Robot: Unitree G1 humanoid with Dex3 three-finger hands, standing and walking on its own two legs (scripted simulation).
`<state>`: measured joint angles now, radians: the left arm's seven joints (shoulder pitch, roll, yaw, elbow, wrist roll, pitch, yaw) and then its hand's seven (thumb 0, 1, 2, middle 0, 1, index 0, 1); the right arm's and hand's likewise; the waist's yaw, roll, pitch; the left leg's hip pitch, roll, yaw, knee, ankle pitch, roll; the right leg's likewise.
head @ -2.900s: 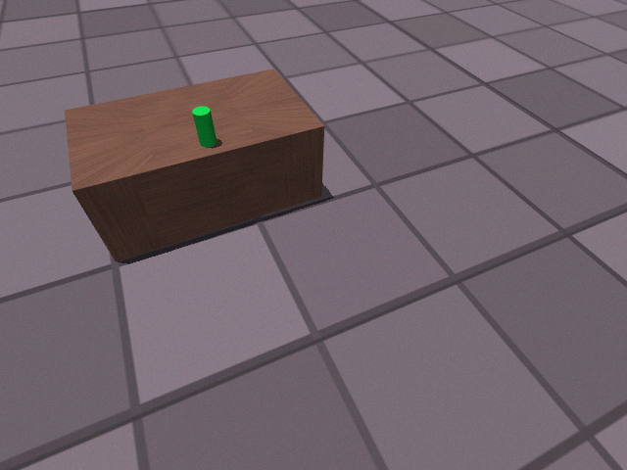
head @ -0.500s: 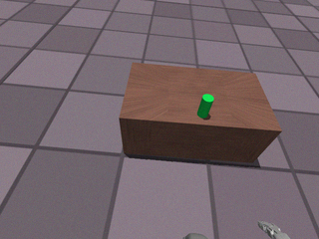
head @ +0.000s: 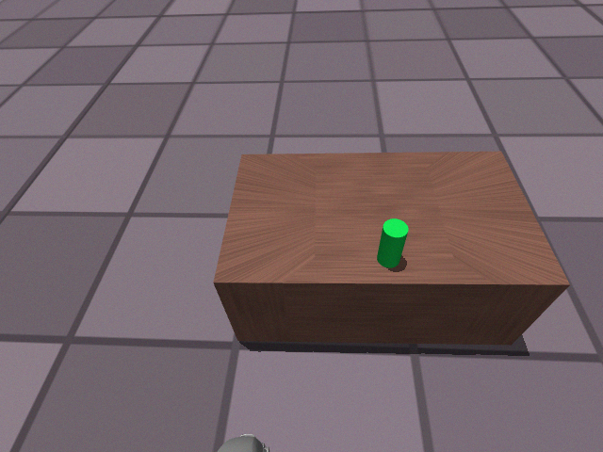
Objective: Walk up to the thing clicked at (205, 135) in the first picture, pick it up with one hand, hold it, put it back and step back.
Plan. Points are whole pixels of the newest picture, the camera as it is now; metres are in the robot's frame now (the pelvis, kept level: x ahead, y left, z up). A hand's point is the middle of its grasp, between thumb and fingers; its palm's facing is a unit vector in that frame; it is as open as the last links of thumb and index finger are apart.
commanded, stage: walk up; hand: right
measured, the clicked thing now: (391, 244) +0.66 -0.22 -0.31
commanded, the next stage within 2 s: stand in 2.00 s
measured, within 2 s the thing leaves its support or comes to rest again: neither
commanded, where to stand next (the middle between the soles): +0.27 +0.00 m, yaw -2 degrees
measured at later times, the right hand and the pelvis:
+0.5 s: hand (481, 409) +0.21 -0.25 -0.13, palm faces -0.02 +0.91 -0.41, open 7.4 cm; pelvis +0.16 +0.02 +0.00, yaw -1 degrees
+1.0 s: hand (463, 376) +0.27 -0.25 -0.16, palm faces -0.04 +0.93 -0.36, open 7.4 cm; pelvis +0.21 +0.01 +0.00, yaw -1 degrees
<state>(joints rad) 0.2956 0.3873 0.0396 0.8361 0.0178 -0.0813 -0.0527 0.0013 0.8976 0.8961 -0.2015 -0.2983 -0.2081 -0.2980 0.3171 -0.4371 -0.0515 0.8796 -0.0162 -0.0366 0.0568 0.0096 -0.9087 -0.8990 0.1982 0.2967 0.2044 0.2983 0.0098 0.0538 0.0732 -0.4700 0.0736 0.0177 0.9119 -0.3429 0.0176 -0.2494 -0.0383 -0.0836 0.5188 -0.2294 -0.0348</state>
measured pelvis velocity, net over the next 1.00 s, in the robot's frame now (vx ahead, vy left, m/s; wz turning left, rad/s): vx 0.21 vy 0.01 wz -0.01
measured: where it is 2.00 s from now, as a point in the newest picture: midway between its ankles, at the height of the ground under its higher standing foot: outside the picture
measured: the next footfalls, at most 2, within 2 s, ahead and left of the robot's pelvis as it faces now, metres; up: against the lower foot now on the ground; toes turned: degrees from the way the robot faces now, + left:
left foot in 0.18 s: +0.24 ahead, +0.14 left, +0.00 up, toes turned +1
right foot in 0.58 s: +0.31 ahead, -0.12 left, +0.00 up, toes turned -4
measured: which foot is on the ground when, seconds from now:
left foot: up 0.00-0.16, down 0.18-1.00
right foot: down 0.00-0.20, up 0.22-0.56, down 0.58-1.00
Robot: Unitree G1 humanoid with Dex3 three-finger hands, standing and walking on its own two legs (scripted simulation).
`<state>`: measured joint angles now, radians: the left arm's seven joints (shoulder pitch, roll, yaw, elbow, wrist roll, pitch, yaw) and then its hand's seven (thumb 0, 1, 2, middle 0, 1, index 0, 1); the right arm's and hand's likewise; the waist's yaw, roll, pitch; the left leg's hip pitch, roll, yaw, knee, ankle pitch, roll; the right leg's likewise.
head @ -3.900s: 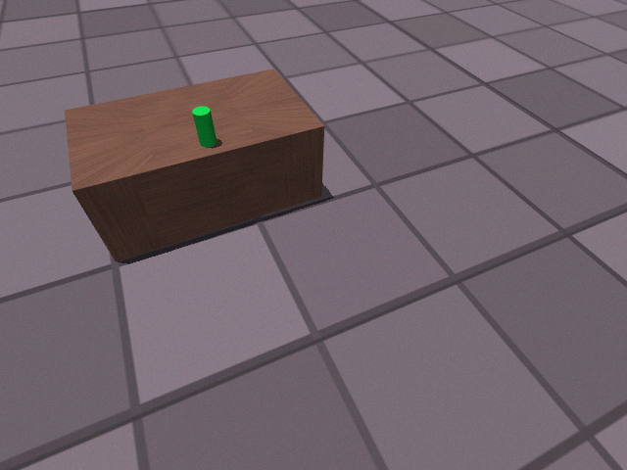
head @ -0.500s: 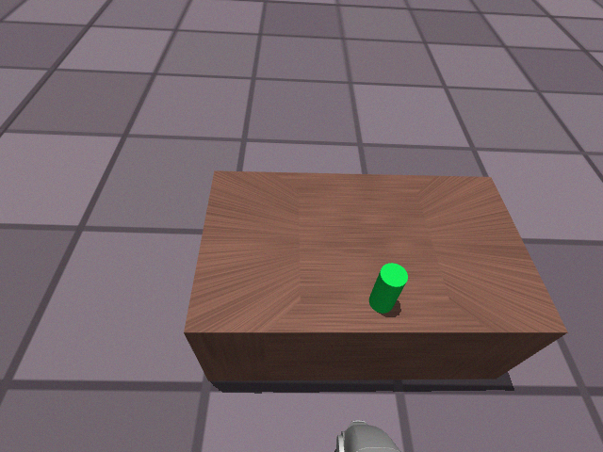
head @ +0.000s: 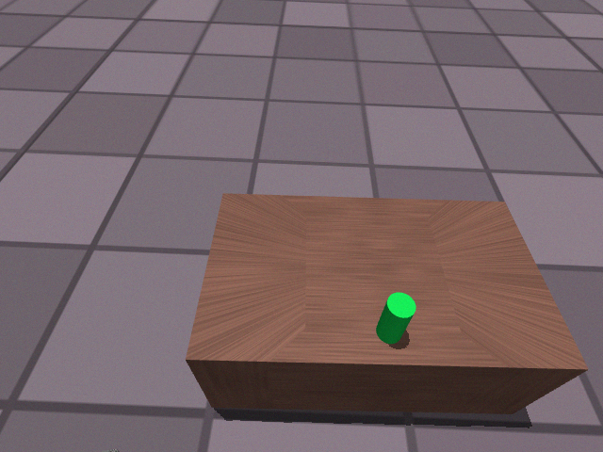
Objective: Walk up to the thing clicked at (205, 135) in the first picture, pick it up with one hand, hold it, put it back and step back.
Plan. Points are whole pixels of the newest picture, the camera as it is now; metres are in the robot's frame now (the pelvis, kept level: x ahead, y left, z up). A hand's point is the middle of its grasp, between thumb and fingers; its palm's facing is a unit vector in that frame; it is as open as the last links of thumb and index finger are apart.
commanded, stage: walk up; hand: right
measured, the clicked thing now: (394, 319) +0.46 -0.22 -0.31
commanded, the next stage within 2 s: stand in 1.00 s
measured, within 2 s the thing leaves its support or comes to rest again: neither
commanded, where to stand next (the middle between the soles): +0.06 -0.01 m, yaw -1 degrees
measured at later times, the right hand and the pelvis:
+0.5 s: hand out of the picture +0.12 -0.25 -0.14, palm faces -0.06 +0.94 -0.33, open 7.4 cm; pelvis +0.02 +0.00 +0.01, yaw +1 degrees
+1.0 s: hand out of the picture +0.09 -0.25 -0.15, palm faces -0.04 +0.94 -0.34, open 7.4 cm; pelvis +0.02 +0.00 +0.01, yaw +1 degrees
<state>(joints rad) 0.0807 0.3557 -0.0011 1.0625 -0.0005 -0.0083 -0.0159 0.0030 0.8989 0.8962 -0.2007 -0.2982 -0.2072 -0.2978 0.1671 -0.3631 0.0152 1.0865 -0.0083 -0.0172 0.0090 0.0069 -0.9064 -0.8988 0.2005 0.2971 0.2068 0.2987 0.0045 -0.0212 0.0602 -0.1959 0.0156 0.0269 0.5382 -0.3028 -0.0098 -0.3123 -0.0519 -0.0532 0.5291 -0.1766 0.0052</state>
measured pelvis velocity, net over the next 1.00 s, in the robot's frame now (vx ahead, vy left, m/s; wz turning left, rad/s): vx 0.02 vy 0.00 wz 0.02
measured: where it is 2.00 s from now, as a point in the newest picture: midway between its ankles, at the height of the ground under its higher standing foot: outside the picture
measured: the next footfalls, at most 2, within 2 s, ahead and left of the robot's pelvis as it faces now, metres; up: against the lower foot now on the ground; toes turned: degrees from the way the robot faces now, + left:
none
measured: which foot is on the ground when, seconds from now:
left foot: down 0.00-1.00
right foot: down 0.00-1.00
